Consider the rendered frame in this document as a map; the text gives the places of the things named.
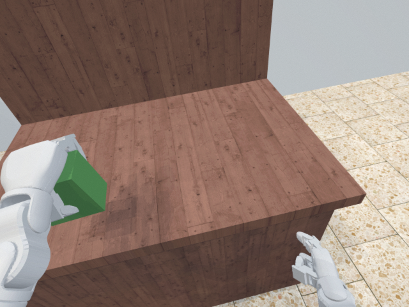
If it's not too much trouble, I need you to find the right robot hand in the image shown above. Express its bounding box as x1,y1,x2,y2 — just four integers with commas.
292,232,339,288

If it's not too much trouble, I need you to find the table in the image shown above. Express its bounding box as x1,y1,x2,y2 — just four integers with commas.
0,0,367,307

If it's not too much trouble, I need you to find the robot left forearm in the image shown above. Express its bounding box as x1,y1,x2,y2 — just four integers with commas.
0,188,54,307

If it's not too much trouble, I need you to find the left robot hand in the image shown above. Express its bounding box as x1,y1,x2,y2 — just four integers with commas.
1,134,87,222

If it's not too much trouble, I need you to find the robot right forearm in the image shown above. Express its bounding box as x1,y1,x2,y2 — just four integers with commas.
316,276,356,307

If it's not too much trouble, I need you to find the sponge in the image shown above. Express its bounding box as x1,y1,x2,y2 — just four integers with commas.
51,150,107,226

